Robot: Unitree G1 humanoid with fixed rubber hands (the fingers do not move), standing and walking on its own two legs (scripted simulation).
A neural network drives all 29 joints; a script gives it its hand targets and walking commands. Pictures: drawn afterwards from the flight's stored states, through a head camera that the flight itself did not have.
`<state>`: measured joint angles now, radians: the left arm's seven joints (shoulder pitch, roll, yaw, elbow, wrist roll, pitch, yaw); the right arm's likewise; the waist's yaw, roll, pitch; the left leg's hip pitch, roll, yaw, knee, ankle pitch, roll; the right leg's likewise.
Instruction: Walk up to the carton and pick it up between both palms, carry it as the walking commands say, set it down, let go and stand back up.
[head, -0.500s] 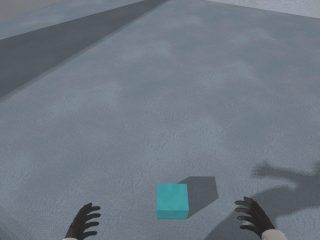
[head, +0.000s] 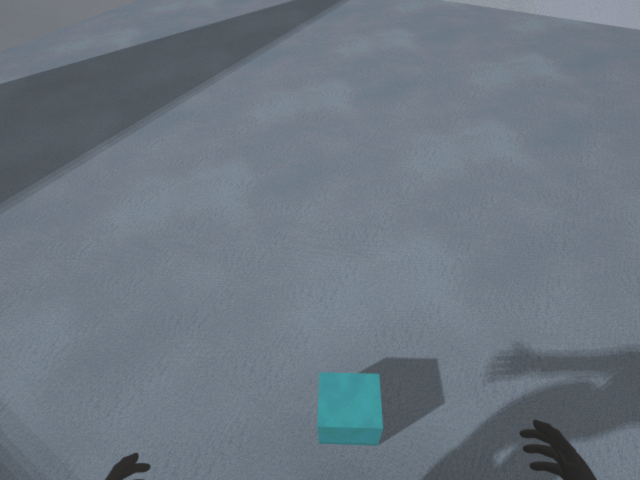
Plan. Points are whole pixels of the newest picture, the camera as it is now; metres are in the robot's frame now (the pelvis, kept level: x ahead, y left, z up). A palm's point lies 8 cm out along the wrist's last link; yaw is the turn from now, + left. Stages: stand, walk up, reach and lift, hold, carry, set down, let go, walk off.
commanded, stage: stand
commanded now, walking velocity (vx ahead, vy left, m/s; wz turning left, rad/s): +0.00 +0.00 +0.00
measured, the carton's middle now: (348, 409) +0.44 -0.04 -0.69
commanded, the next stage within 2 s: none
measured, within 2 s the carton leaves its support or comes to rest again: neither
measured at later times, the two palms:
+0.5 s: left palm out of the picture +0.12 +0.29 -0.09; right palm out of the picture +0.12 -0.31 -0.09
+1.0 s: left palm out of the picture +0.08 +0.29 -0.09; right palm out of the picture +0.09 -0.31 -0.09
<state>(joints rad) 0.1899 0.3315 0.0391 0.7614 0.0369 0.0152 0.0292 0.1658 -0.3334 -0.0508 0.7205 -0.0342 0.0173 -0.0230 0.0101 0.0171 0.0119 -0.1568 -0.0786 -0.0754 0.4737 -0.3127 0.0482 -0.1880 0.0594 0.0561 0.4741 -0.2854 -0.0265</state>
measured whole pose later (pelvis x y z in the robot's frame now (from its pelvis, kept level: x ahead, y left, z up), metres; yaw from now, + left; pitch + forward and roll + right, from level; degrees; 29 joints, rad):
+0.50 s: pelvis +0.00 -0.01 +0.01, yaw +0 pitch -1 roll +0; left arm 0.12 0.35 0.02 0.92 0.03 0.00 0.03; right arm 0.16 -0.36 -0.02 0.88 -0.02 0.00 -0.04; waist 0.00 0.01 0.01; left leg -0.08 -0.06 -0.09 0.38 -0.27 0.03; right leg -0.11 0.07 0.05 0.38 -0.24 -0.04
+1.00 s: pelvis -0.01 -0.01 +0.01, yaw +0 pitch -2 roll +0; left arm 0.12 0.37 0.02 1.01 0.02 -0.01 0.02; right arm 0.15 -0.37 0.00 0.96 -0.02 -0.02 -0.03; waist 0.01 0.01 0.02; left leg -0.07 -0.06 -0.09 0.33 -0.22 0.03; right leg -0.10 0.07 0.05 0.33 -0.19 -0.04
